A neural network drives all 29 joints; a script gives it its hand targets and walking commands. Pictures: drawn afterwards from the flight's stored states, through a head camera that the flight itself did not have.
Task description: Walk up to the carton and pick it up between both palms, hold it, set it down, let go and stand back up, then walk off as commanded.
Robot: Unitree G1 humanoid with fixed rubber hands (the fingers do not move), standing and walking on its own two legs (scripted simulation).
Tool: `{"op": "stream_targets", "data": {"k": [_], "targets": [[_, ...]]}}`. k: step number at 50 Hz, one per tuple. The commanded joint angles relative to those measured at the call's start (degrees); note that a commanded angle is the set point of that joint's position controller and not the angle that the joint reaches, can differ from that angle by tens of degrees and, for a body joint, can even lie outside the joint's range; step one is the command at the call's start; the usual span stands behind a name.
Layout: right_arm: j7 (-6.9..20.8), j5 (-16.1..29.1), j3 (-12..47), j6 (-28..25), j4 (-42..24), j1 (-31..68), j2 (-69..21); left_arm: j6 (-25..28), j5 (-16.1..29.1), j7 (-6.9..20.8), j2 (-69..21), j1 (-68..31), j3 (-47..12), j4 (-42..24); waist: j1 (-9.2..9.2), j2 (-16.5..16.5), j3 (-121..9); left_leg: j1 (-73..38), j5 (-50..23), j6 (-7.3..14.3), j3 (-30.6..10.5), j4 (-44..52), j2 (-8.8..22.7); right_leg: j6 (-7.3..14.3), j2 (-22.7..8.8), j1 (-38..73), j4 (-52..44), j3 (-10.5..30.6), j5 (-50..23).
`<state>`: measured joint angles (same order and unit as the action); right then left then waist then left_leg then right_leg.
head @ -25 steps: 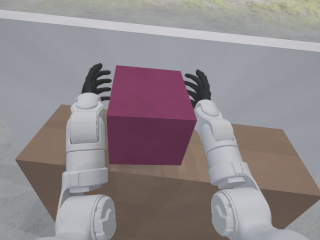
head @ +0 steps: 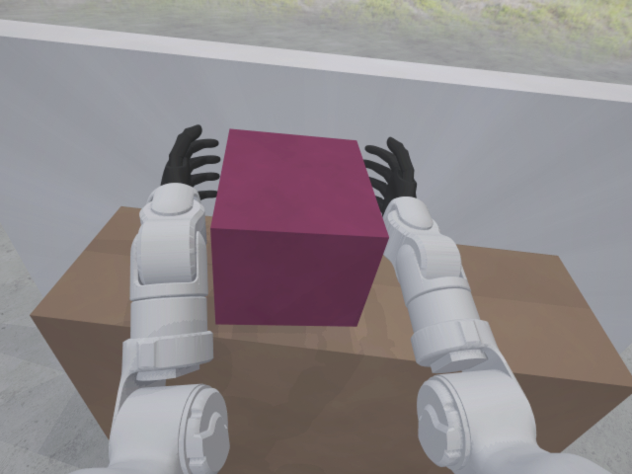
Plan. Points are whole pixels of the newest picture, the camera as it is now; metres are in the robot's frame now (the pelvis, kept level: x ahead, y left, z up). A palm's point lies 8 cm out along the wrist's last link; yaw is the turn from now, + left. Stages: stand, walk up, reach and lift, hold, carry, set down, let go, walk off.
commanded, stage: hold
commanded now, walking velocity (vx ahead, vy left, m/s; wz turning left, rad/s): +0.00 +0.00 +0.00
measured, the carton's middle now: (291, 225) +0.37 +0.01 +0.18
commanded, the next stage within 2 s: set down in 0.34 s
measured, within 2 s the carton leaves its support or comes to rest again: neither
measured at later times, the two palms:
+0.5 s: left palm (177, 186) +0.36 +0.14 +0.24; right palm (398, 195) +0.37 -0.12 +0.23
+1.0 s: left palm (197, 190) +0.42 +0.13 +0.20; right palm (393, 202) +0.41 -0.13 +0.19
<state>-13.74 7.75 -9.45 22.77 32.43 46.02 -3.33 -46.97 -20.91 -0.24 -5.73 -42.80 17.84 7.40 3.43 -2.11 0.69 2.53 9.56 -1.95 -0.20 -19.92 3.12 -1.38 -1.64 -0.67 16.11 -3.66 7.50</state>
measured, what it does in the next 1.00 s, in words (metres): stands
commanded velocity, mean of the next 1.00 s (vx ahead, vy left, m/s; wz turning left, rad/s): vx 0.00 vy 0.00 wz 0.00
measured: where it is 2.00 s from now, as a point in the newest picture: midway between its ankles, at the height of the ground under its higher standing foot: outside the picture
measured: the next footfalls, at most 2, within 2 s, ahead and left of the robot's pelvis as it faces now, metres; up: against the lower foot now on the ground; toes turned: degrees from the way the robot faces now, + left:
none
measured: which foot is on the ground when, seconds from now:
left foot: down 0.00-1.00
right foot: down 0.00-1.00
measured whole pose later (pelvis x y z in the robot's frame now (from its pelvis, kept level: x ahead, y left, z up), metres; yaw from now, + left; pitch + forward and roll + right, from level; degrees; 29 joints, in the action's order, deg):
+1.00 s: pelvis +0.02 +0.00 +0.00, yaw +0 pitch -7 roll -1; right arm -13.6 3.4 -10.5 2.1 41.2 45.8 -3.2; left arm -27.1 -23.7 4.7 -5.7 -45.6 22.4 20.4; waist 3.4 -3.7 4.4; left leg 2.0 10.9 -1.8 -0.2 -19.9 3.1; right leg -1.4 -1.6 0.0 15.8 -3.7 8.7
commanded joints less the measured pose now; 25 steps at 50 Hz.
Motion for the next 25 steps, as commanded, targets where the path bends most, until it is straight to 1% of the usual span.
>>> {"op": "stream_targets", "data": {"k": [1, 17, 18, 21, 23, 25], "targets": [[4.01, 10.7, 28.36, -1.73, -16.78, 51.03, -29.4, 2.23, 8.14, 8.21, -27.85, -40.88, -27.09, -2.29, 2.02, 3.88, -21.59, -1.29, -11.28, 0.36, 3.24, 1.87, -6.56, -2.38, 6.08, 13.48, 0.86, -2.41, -7.52], [4.02, 10.65, 28.29, -1.71, -16.7, 51.06, -29.35, 2.2, 8.06, 8.27, -27.79, -40.84, -26.97, -2.12, 2.0, 3.87, -21.46, -1.19, -11.19, 0.37, 3.24, 1.91, -6.55, -2.37, 6.06, 13.54, 0.86, -2.4, -7.47], [4.22, 12.0, 29.05, -1.38, -19.08, 43.82, -29.37, 2.39, 7.51, 8.82, -27.85, -41.5, -26.35, -5.38, 2.77, 4.86, -24.51, -6.01, -14.14, 0.66, 2.84, 2.52, -8.34, -2.74, 5.18, 15.78, 0.85, -1.96, -11.64], [4.04, 11.49, 29.0, -2.02, -20.24, 45.52, -28.97, 3.2, 7.47, 9.18, -27.59, -41.99, -26.23, -5.03, 2.78, 4.78, -23.92, -5.9, -15.98, 0.26, 2.17, 2.12, -8.12, -2.91, 4.96, 15.22, 0.4, -2.14, -13.47], [4.28, 9.59, 27.43, -2.74, -17.57, 45.74, -28.61, 3.94, 6.39, 9.85, -26.98, -41.9, -24.5, -2.67, 2.72, 4.34, -20.88, -4.56, -13.1, 0.38, 2.25, 2.73, -8.0, -2.92, 4.58, 14.22, -0.2, -2.4, -11.51], [4.87, 6.53, 24.85, -4.02, -12.15, 45.49, -28.28, 4.88, 4.49, 10.89, -25.89, -41.24, -21.3, 1.53, 2.36, 3.68, -16.86, -2.41, -7.72, 0.84, 2.8, 4.04, -7.86, -2.84, 4.11, 13.06, -0.91, -2.78, -6.91]]}}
